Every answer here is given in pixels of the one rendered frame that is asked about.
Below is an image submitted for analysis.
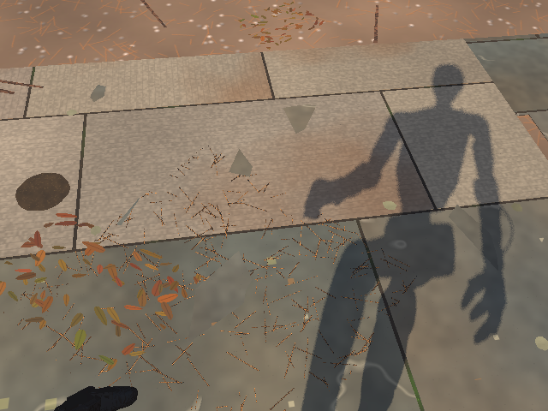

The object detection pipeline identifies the left robot hand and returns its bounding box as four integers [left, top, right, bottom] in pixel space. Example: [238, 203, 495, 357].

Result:
[54, 386, 138, 411]

